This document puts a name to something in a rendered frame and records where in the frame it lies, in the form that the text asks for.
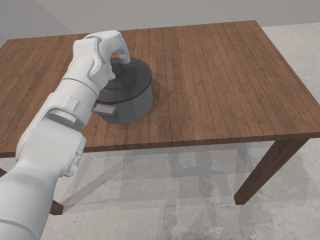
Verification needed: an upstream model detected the knob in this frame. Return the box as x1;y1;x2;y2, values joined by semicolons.
111;63;126;79

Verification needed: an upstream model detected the lid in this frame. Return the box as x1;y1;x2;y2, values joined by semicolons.
96;57;152;104

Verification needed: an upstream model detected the robot left upper arm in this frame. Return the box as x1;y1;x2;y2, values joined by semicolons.
0;117;87;240

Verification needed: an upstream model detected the left robot forearm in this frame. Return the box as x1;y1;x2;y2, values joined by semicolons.
15;34;112;162

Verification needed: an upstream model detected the pot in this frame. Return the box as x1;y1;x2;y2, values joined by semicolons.
93;84;153;125

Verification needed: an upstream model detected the left robot hand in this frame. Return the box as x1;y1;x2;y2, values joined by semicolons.
82;30;130;81

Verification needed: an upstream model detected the table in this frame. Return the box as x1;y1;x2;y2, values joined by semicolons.
0;20;320;215

